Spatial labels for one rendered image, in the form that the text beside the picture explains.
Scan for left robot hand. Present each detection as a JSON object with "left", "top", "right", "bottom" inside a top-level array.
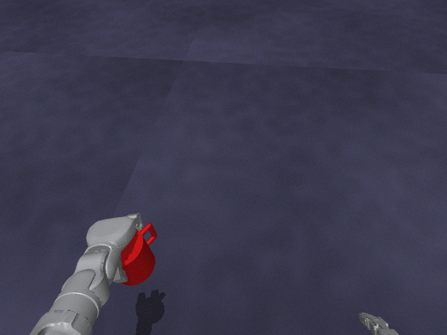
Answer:
[{"left": 86, "top": 213, "right": 144, "bottom": 283}]

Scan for mug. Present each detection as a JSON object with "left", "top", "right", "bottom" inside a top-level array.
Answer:
[{"left": 121, "top": 223, "right": 157, "bottom": 285}]

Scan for left robot arm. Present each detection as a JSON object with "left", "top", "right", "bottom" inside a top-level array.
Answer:
[{"left": 30, "top": 241, "right": 121, "bottom": 335}]

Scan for right robot hand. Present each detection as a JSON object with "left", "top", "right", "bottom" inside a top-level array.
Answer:
[{"left": 358, "top": 312, "right": 399, "bottom": 335}]

